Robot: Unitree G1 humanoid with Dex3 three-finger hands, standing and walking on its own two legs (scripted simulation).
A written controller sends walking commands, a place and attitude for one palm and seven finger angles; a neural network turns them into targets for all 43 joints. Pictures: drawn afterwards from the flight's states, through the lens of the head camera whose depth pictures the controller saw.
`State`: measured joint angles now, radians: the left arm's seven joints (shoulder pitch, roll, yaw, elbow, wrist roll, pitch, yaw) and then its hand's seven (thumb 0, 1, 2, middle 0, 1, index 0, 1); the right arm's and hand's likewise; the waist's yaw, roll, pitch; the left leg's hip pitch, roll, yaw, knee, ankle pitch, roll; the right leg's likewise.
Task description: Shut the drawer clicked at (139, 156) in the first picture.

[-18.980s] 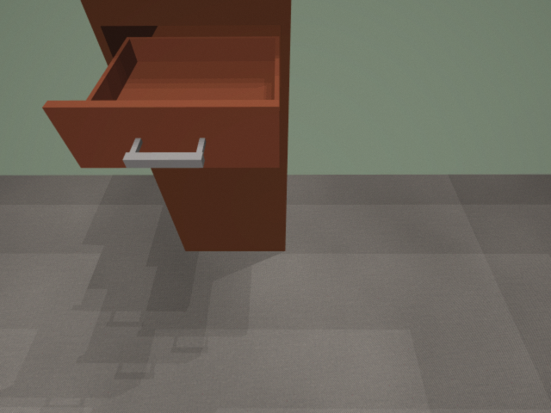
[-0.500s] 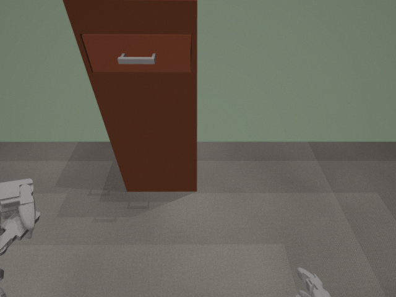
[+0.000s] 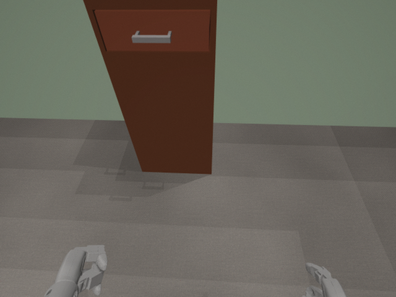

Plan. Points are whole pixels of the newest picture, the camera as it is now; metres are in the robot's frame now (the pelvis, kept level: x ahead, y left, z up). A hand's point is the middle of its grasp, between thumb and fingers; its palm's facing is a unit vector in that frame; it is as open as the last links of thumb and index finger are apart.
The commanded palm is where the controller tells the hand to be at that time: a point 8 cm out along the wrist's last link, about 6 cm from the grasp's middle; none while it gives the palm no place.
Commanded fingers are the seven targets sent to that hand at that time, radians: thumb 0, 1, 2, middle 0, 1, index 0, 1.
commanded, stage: let the arm hang, fingers relaxed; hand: left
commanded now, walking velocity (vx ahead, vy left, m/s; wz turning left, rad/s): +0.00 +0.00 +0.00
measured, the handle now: (152, 36) +0.89 +0.19 +0.11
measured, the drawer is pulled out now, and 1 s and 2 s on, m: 0.00 0.00 0.00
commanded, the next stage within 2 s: look to check the result in 0.92 s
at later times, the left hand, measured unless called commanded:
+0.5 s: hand out of the picture -0.04 +0.21 -0.16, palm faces +0.00 -0.97 -0.23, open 6.3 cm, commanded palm none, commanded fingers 0.00 0.90 0.90 -0.20 -0.30 -0.20 -0.30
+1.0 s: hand out of the picture +0.01 +0.18 -0.16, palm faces +0.00 -0.98 -0.19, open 7.3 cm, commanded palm none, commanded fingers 0.00 0.90 0.90 -0.20 -0.30 -0.20 -0.30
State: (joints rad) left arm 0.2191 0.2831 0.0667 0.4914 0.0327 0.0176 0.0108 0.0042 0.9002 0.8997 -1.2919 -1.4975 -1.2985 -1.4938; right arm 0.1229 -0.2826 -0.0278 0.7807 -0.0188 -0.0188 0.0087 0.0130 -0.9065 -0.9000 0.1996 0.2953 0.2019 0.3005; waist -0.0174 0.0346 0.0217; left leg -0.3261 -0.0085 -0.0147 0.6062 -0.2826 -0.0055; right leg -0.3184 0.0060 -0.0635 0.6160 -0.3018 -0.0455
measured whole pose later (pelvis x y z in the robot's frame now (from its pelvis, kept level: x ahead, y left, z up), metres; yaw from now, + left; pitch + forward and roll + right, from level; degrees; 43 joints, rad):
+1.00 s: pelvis +0.01 +0.01 +0.02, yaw -2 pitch -1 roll +0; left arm 0.26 0.13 0.01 1.15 0.01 0.00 0.03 0.00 0.91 0.90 -0.20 -0.30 -0.20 -0.30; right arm 0.31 -0.13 -0.01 1.13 -0.02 0.01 -0.03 0.01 -0.91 -0.90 0.20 0.29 0.20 0.30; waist -0.01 0.02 0.05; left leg -0.19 -0.01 0.02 0.42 -0.21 0.02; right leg -0.19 0.01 -0.03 0.42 -0.21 -0.02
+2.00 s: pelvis +0.03 -0.01 +0.02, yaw -2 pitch -1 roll +0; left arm 0.21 0.16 0.01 1.16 0.00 -0.01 0.03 0.00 0.90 0.90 -0.20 -0.30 -0.20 -0.30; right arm 0.25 -0.17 -0.01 1.14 -0.02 0.01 -0.04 0.01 -0.91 -0.90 0.20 0.29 0.20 0.30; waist -0.01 0.02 0.05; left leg -0.14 0.02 0.01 0.37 -0.22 -0.01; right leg -0.14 0.04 -0.03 0.37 -0.21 -0.05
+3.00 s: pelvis +0.03 -0.01 +0.02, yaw -2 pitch -1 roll +0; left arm 0.20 0.18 0.01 1.16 0.00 -0.02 0.02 0.00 0.90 0.90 -0.20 -0.30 -0.20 -0.30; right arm 0.23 -0.19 -0.01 1.15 -0.02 0.01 -0.03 0.01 -0.91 -0.90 0.20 0.30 0.20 0.30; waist -0.01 0.02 0.05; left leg -0.13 0.02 0.02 0.35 -0.21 -0.02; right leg -0.13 0.04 -0.03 0.35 -0.20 -0.05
